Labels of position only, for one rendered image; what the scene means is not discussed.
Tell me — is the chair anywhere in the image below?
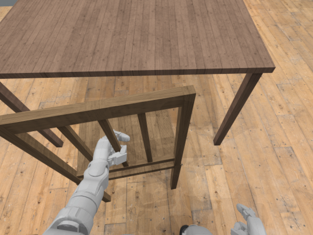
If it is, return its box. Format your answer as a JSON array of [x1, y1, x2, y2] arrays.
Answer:
[[0, 85, 196, 203]]

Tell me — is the robot right hand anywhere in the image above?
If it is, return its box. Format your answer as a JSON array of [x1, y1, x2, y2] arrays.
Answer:
[[231, 204, 267, 235]]

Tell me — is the robot left hand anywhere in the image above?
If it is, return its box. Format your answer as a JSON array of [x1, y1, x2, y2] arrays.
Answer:
[[93, 129, 130, 167]]

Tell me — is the table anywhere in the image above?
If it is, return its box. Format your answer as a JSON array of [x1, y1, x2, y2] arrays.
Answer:
[[0, 0, 276, 147]]

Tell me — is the left robot forearm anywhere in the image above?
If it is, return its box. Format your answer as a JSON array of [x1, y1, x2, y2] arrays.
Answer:
[[42, 159, 109, 235]]

